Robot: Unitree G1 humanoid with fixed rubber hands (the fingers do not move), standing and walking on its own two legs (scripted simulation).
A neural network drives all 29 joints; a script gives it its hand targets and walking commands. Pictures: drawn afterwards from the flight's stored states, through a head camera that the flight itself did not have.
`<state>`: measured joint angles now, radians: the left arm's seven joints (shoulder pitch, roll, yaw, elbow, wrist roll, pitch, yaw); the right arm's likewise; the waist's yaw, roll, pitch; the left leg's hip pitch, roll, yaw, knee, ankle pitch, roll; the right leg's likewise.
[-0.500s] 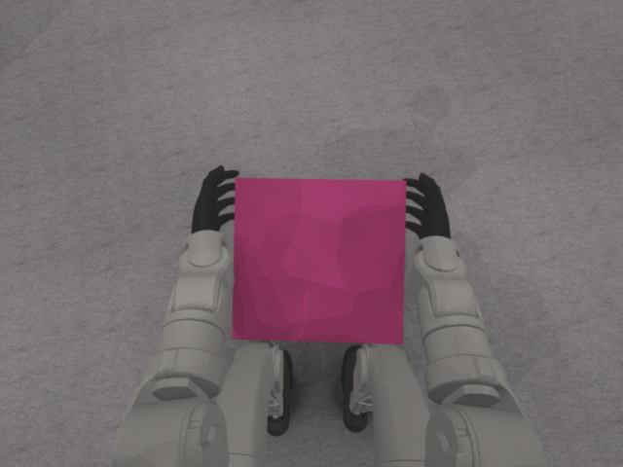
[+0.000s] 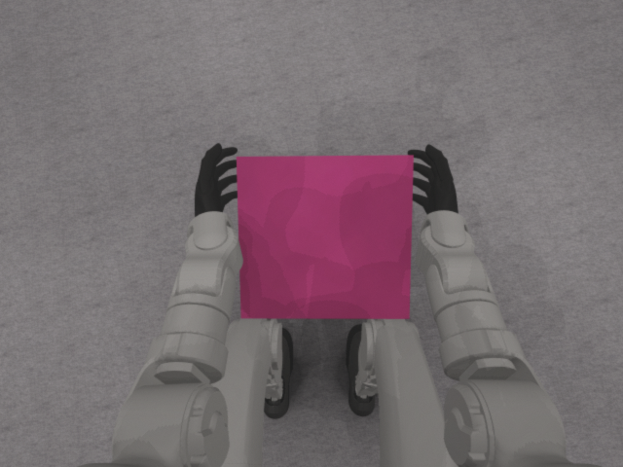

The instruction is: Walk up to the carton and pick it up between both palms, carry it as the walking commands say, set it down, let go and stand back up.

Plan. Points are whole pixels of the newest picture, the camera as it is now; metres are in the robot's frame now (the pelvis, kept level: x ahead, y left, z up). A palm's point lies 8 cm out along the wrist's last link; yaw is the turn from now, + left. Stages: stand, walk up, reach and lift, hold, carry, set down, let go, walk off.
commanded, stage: set down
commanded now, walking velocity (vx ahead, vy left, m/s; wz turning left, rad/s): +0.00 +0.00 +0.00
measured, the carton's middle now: (323, 228) +0.41 +0.00 -0.19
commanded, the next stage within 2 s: none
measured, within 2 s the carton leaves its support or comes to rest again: neither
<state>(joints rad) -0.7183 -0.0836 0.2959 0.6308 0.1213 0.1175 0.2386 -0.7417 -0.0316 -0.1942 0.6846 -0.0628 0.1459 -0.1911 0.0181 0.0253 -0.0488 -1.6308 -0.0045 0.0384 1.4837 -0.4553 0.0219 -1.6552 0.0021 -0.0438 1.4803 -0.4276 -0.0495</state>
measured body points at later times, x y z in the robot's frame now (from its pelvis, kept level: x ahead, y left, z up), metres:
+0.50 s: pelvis -0.03 -0.01 -0.06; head +0.31 -0.02 +0.21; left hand +0.45 +0.14 -0.22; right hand +0.46 -0.15 -0.24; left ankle +0.10 +0.11 -0.54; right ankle +0.11 -0.09 -0.54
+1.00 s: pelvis -0.05 +0.00 -0.13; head +0.31 -0.02 +0.13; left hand +0.48 +0.13 -0.29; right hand +0.51 -0.17 -0.29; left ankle +0.10 +0.11 -0.54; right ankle +0.11 -0.09 -0.54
